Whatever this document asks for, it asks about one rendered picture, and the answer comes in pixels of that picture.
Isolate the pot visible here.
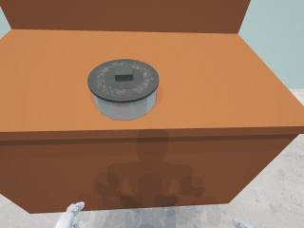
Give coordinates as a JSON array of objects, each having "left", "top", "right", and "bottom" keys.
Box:
[{"left": 92, "top": 89, "right": 157, "bottom": 121}]

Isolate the knob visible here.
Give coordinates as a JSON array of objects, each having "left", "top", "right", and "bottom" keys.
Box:
[{"left": 114, "top": 65, "right": 133, "bottom": 80}]

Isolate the table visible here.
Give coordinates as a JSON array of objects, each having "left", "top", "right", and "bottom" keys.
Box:
[{"left": 0, "top": 0, "right": 304, "bottom": 214}]

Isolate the lid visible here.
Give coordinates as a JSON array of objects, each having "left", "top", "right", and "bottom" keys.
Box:
[{"left": 87, "top": 59, "right": 160, "bottom": 104}]

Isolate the robot right hand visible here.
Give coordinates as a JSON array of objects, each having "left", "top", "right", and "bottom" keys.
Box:
[{"left": 233, "top": 218, "right": 253, "bottom": 228}]

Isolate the robot left hand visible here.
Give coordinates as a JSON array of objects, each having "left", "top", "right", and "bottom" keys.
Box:
[{"left": 54, "top": 201, "right": 86, "bottom": 228}]

